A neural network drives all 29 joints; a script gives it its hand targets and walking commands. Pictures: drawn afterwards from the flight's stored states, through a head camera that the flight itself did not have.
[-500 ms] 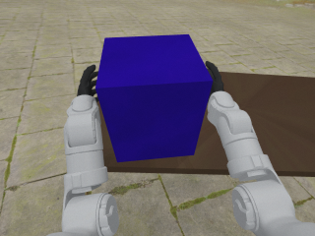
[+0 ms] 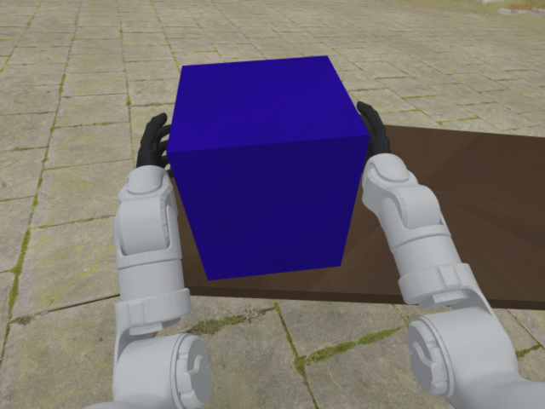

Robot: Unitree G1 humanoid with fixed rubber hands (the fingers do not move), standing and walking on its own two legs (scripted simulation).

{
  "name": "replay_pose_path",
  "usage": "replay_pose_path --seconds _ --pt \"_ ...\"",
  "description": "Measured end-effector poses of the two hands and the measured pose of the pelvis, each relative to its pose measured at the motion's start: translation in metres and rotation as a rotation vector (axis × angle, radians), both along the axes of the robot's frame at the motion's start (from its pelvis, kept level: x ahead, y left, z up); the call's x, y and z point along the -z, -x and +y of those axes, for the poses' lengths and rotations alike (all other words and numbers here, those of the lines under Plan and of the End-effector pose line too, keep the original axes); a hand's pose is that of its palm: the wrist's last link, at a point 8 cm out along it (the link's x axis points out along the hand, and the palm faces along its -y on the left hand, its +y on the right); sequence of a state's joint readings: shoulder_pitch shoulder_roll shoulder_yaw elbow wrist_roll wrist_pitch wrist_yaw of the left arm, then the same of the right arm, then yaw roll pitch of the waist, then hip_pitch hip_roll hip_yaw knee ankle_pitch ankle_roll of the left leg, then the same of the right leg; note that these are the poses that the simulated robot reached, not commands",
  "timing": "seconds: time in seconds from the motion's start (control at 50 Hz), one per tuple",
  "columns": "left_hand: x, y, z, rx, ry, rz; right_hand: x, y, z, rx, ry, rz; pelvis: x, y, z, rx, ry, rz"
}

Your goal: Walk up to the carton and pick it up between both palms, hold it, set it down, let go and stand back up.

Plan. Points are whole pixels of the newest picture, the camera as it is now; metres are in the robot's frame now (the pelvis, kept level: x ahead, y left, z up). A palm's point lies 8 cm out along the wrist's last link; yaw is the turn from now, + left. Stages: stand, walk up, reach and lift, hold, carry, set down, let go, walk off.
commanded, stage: hold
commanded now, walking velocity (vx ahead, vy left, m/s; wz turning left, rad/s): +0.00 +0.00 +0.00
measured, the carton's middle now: (265, 171) +0.39 +0.02 +0.18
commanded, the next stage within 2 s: none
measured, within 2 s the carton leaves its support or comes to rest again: neither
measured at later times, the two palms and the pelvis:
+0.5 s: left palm (161, 155) +0.35 +0.16 +0.23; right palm (383, 172) +0.35 -0.14 +0.21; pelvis +0.00 +0.01 +0.00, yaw -2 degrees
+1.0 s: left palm (171, 146) +0.36 +0.15 +0.24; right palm (385, 183) +0.35 -0.15 +0.20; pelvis +0.00 +0.02 +0.00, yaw -1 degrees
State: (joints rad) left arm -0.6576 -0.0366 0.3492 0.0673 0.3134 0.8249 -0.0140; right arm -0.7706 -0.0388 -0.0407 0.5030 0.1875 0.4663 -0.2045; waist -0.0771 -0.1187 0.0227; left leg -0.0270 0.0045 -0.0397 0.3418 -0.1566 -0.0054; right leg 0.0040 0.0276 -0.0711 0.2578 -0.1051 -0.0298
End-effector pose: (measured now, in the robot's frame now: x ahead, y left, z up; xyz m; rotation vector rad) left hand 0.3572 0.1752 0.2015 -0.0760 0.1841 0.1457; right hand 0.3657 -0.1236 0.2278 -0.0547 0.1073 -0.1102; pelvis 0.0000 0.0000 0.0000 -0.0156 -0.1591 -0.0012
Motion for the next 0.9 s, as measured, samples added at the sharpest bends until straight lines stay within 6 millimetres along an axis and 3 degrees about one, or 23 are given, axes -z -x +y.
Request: replay_pose_path --seconds 0.14,0.32,0.38,0.46,0.6,0.7,0.78,0.9 --pt "0.006 -0.003 -0.009 0.026 -0.059 0.031 0.015 0.002 -0.010 0.021 -0.051 0.030 0.001 -0.004 0.000 -0.017 0.003 -0.001" --pt "-0.039 -0.006 -0.029 0.055 -0.175 -0.045 0.026 0.012 -0.028 0.053 -0.151 -0.046 0.001 -0.006 0.019 0.017 0.002 -0.020" --pt "-0.045 -0.003 -0.029 0.052 -0.164 -0.048 0.024 0.015 -0.027 0.050 -0.137 -0.048 0.001 -0.005 0.021 0.035 -0.001 -0.030" --pt "-0.037 0.001 -0.020 0.033 -0.109 -0.023 0.018 0.014 -0.020 0.035 -0.090 -0.023 0.000 -0.003 0.017 0.039 -0.005 -0.031" --pt "-0.004 0.006 0.000 -0.006 0.000 0.016 0.005 0.005 -0.001 -0.006 0.005 0.016 0.000 0.004 -0.002 0.006 -0.005 -0.015" --pt "0.010 0.006 0.003 -0.001 0.009 0.003 0.000 0.004 0.004 -0.002 0.007 0.001 0.001 0.006 -0.010 -0.024 0.000 0.001" --pt "0.004 0.003 -0.001 0.011 -0.028 0.002 0.008 0.006 -0.002 0.013 -0.038 0.000 0.001 0.004 -0.006 -0.027 0.001 0.002" --pt "-0.022 -0.003 -0.017 0.043 -0.159 -0.004 0.027 0.010 -0.017 0.041 -0.124 -0.007 0.001 0.000 0.011 -0.012 0.001 -0.009"
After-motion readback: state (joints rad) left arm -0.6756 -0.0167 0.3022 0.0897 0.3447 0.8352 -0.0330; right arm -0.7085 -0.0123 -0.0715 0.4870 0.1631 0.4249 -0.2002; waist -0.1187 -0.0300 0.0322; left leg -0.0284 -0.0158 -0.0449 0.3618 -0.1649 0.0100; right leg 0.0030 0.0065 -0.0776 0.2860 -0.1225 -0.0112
